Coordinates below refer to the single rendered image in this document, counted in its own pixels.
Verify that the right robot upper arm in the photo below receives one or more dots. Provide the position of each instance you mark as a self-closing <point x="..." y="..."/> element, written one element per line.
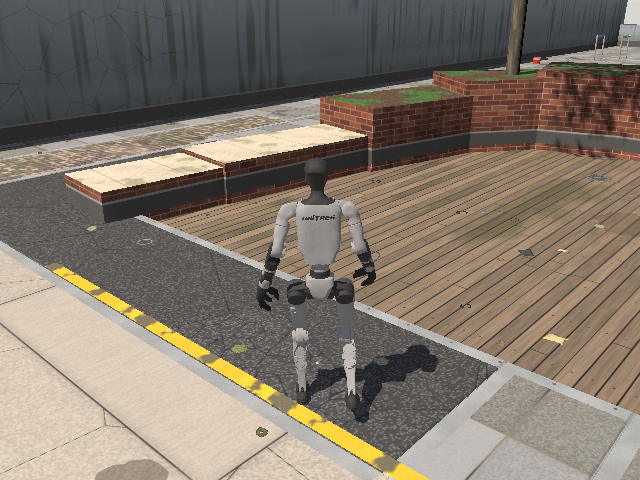
<point x="349" y="209"/>

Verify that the left robot hand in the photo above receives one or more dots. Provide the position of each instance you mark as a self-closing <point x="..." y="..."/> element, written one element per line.
<point x="261" y="296"/>

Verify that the left robot foot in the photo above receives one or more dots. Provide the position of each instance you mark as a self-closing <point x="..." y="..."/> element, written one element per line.
<point x="302" y="397"/>

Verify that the left robot upper arm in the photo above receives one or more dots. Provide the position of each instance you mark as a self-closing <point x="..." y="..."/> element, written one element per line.
<point x="286" y="212"/>

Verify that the robot left shin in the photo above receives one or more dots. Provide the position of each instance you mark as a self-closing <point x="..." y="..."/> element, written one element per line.
<point x="300" y="360"/>

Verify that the robot left forearm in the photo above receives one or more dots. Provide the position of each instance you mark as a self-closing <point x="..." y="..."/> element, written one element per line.
<point x="269" y="269"/>

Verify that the right robot hand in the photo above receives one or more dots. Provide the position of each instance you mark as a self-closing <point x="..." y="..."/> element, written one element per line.
<point x="362" y="272"/>

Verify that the robot right forearm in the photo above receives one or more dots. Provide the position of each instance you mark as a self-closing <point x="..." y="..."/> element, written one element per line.
<point x="366" y="259"/>

